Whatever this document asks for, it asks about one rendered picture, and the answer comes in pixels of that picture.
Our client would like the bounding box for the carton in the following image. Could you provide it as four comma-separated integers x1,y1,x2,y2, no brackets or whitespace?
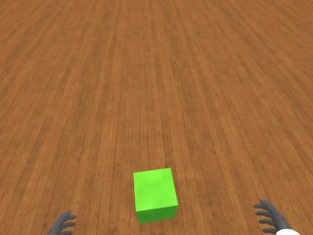
133,168,178,223

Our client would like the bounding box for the robot left hand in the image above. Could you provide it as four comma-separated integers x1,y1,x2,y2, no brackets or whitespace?
47,211,77,235

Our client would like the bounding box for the robot right hand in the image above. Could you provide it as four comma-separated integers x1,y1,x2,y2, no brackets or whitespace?
254,199,292,235

